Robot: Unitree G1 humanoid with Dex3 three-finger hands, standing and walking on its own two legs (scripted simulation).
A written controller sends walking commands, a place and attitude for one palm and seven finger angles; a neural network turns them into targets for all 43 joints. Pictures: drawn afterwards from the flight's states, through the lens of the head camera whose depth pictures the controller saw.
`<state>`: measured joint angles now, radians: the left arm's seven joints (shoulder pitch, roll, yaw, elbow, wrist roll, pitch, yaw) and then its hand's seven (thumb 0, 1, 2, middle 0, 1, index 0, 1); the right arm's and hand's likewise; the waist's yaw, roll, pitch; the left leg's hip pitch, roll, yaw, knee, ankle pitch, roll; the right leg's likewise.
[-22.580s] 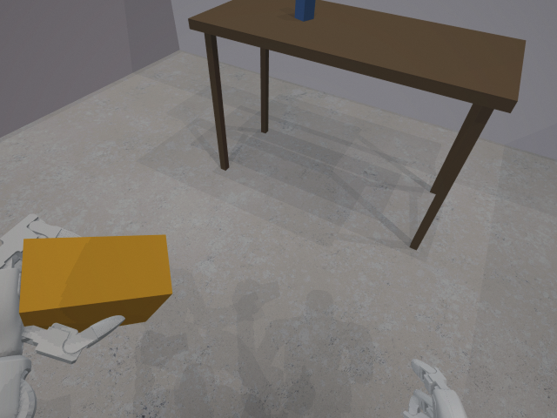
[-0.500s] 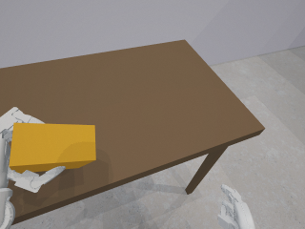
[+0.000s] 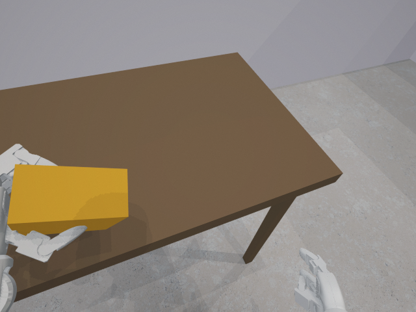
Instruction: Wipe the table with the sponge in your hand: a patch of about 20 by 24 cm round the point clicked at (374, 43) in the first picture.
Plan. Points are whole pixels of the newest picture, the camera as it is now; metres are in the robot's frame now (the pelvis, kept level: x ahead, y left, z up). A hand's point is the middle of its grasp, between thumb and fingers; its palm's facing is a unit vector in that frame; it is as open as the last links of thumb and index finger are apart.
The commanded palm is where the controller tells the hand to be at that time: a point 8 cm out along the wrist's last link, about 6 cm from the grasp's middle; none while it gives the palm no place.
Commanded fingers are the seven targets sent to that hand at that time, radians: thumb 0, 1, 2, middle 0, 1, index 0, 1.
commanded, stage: shuffle to correct the standing spot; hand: left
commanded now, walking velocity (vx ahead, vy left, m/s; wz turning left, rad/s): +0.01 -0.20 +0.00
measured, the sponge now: (86, 203) +0.24 +0.21 +0.13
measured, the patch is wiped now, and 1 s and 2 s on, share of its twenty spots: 0.00 0.00 0.00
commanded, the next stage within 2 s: none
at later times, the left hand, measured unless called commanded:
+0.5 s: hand (83, 207) +0.22 +0.20 +0.16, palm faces +0.33 -0.86 -0.39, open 10.4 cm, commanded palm +0.16 +0.24 +0.17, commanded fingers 0.00 0.10 1.30 -1.20 -1.60 -1.20 -1.60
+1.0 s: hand (74, 203) +0.22 +0.21 +0.16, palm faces +0.34 -0.84 -0.42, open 10.4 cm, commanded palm +0.16 +0.25 +0.17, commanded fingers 0.00 0.10 1.30 -1.20 -1.60 -1.20 -1.60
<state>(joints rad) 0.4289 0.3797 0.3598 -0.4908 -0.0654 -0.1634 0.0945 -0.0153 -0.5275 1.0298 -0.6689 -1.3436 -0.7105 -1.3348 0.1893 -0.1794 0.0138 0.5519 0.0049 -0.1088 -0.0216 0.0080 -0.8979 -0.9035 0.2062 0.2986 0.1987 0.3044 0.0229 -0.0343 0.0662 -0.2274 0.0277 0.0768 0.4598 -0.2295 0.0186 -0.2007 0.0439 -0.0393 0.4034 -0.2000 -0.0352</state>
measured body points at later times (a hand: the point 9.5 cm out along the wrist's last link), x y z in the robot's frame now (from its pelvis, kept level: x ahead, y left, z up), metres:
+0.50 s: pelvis +0.00 -0.04 -0.01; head +0.03 -0.03 +0.44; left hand +0.20 +0.24 +0.18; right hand +0.17 -0.29 -0.08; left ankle +0.01 +0.10 -0.74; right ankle +0.01 -0.10 -0.74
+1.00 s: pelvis +0.01 -0.04 -0.01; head +0.05 -0.02 +0.44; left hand +0.20 +0.26 +0.18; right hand +0.19 -0.26 -0.08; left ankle +0.01 +0.10 -0.74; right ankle +0.01 -0.10 -0.74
